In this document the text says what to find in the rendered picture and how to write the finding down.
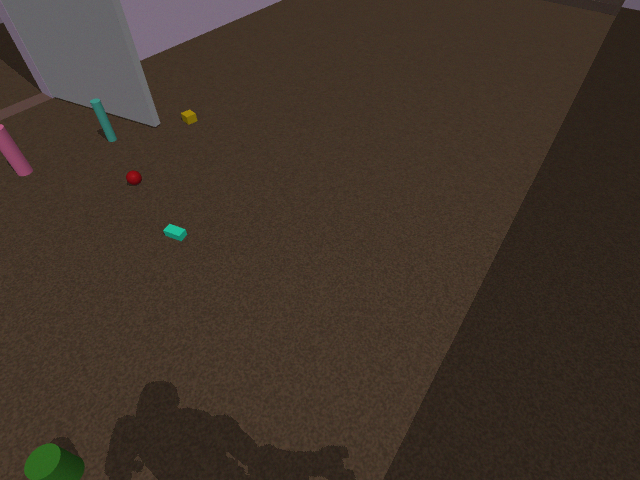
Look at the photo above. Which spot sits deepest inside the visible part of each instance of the bookshelf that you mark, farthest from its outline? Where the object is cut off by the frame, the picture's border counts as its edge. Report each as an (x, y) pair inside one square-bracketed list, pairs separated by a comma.
[(604, 6)]

